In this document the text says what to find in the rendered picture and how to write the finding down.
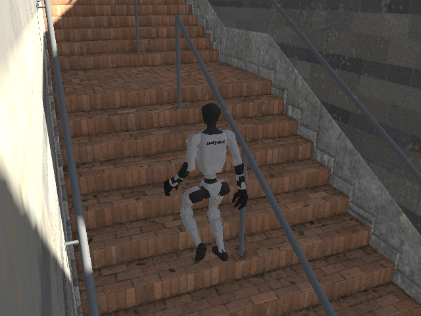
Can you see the left robot forearm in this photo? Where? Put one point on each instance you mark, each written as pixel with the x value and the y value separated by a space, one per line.
pixel 180 175

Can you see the left robot upper arm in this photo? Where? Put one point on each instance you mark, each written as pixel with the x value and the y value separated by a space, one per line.
pixel 192 141

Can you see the right robot hand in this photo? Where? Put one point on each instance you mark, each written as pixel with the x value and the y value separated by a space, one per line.
pixel 242 194

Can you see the right robot upper arm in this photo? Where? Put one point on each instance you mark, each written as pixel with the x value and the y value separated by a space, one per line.
pixel 233 147

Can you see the left robot thigh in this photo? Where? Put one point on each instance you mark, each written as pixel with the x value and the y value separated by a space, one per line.
pixel 190 197

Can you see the right robot forearm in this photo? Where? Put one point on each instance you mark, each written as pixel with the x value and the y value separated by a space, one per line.
pixel 240 176

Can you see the robot left foot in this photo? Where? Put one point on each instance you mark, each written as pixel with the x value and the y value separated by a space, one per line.
pixel 200 253

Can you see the left robot hand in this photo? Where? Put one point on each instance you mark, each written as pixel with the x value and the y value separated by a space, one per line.
pixel 168 187

